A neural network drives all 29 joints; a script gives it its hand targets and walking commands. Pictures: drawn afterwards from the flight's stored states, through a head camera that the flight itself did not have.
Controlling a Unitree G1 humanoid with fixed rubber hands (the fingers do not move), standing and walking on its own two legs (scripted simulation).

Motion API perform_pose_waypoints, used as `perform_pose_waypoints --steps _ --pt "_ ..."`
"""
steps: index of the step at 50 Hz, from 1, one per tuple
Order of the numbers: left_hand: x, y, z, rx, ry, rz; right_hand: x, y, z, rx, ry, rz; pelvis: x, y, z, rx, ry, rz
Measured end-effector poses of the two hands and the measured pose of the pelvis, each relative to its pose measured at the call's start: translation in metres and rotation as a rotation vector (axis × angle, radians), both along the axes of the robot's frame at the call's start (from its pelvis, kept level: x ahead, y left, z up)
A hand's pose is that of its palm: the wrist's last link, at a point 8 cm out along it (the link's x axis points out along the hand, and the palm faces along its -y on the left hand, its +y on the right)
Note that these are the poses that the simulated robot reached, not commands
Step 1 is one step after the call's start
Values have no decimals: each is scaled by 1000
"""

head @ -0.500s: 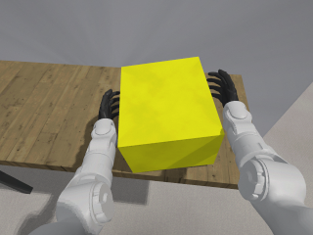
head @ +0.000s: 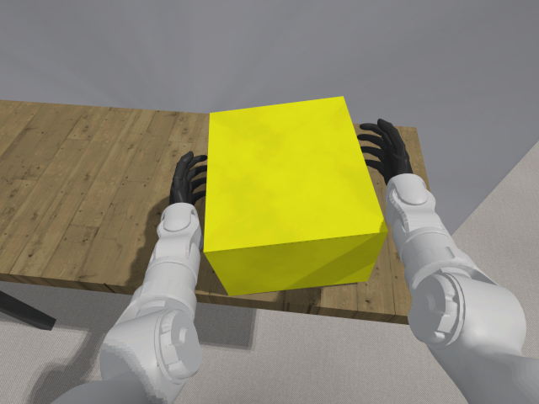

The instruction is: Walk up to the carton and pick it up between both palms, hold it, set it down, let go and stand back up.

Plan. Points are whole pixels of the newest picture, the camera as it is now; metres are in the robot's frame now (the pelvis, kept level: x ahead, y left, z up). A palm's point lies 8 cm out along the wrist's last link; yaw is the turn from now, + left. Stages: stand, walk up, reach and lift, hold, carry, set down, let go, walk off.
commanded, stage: set down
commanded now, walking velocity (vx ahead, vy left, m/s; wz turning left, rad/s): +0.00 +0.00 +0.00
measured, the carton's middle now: (286, 195) +0.44 +0.06 +0.00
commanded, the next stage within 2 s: none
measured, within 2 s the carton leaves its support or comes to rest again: neither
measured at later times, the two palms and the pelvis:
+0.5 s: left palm (187, 201) +0.38 +0.21 +0.04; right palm (398, 177) +0.45 -0.11 +0.07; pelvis +0.01 +0.00 +0.00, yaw +0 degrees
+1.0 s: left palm (188, 200) +0.39 +0.21 +0.03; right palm (398, 181) +0.45 -0.11 +0.06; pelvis +0.00 +0.00 +0.00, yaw -1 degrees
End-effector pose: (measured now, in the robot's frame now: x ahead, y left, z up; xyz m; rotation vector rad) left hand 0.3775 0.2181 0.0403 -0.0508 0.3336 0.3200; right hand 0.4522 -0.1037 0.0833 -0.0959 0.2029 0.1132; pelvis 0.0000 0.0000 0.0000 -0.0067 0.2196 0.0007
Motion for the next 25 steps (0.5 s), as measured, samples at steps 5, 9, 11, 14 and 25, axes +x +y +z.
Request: perform_pose_waypoints --steps 5,9,11,14,25 --pt "0 0 0 3 -3 -2 0 -1 -1 -4 -2 1 1 0 0 1 -2 2" --pt "0 -1 0 3 -8 -4 -1 -2 -1 -9 -3 2 2 0 0 2 -4 2" --pt "1 -1 -1 1 -12 -4 -1 -2 -2 -12 -3 3 3 -1 0 2 -5 2" --pt "1 -2 -1 1 -19 -4 -1 -3 -3 -15 -2 3 3 -1 0 2 -8 4" --pt "4 -4 -3 7 -37 -8 -2 -8 -11 -23 -1 0 5 -2 0 5 -7 1"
